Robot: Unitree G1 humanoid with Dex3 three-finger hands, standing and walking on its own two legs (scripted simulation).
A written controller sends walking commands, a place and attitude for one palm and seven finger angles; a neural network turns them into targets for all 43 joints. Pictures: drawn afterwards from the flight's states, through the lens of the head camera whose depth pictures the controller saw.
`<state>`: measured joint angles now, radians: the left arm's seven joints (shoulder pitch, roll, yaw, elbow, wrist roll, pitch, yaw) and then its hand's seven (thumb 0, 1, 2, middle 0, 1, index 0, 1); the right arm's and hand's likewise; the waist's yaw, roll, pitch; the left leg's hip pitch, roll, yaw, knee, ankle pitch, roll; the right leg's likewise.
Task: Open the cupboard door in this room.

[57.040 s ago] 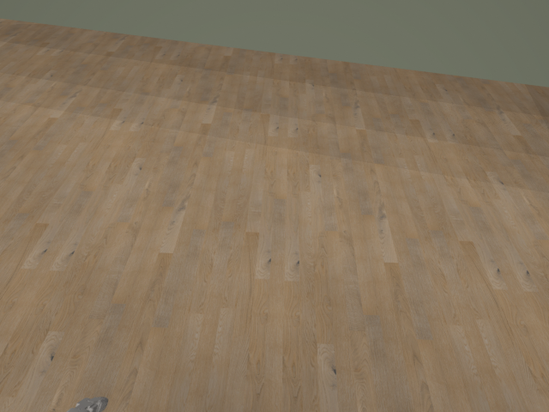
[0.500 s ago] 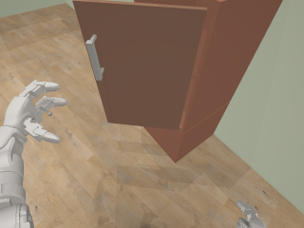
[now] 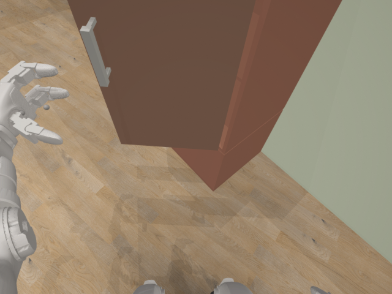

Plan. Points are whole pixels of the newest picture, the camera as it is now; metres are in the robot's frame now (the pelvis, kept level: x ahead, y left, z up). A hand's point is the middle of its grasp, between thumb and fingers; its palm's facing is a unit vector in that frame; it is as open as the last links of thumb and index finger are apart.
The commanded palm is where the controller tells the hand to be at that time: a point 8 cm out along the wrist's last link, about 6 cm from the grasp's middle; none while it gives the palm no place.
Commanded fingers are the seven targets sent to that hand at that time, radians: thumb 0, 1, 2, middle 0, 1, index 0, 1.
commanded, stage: move the hooked fingers beside the handle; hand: left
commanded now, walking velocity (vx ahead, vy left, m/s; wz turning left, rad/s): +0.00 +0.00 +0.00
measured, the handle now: (98, 54) +0.62 +0.22 +0.10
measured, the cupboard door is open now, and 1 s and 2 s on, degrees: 46 46 46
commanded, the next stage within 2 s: slide the fingers in behind the handle in 1.50 s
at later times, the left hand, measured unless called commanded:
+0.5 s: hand (50, 77) +0.52 +0.29 +0.12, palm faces -0.07 -1.00 +0.01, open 14.0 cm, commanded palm +0.52 +0.34 +0.11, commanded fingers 0.00 -0.50 0.30 -0.30 -1.20 -0.30 -1.20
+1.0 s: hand (55, 68) +0.57 +0.30 +0.11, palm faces -0.07 -1.00 +0.01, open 14.0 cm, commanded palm +0.56 +0.33 +0.10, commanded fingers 0.00 -0.50 0.30 -0.30 -1.20 -0.30 -1.20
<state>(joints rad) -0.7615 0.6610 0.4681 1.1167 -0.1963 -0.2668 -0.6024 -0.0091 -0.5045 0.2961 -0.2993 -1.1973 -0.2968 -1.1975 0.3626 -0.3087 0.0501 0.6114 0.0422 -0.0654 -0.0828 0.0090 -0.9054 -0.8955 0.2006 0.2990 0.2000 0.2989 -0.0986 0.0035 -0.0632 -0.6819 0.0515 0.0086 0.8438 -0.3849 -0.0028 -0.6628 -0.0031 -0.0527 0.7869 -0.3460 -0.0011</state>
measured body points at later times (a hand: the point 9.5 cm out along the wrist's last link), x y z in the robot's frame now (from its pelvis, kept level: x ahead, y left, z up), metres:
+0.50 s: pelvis +0.01 +0.01 -0.01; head +0.15 +0.04 +0.41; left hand +0.52 +0.35 +0.12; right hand -0.02 -0.27 -0.10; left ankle +0.01 +0.12 -0.70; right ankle +0.02 -0.12 -0.70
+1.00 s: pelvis +0.02 +0.03 -0.02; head +0.19 +0.06 +0.40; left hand +0.56 +0.35 +0.11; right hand -0.03 -0.23 -0.11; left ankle +0.01 +0.12 -0.70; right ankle +0.02 -0.12 -0.70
